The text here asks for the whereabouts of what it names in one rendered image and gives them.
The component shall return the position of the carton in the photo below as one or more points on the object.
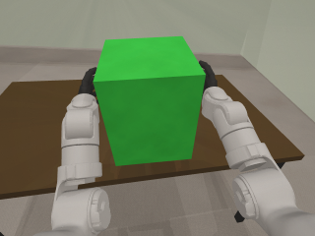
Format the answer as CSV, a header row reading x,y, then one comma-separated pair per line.
x,y
149,92

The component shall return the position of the table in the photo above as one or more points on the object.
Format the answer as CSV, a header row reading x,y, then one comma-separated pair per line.
x,y
31,115

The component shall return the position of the left robot forearm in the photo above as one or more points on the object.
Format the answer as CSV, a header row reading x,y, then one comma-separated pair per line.
x,y
80,145

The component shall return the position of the robot right upper arm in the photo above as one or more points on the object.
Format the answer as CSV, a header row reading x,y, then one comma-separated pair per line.
x,y
264,195

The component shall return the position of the right robot forearm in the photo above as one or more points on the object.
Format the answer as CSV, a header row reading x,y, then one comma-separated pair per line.
x,y
244,151

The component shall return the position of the robot left hand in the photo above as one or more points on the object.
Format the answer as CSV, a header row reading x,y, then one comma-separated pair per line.
x,y
87,85

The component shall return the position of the robot right hand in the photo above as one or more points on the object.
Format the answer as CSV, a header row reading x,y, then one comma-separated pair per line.
x,y
210,79

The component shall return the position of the robot left upper arm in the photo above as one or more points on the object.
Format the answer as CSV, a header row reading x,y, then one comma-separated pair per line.
x,y
80,212

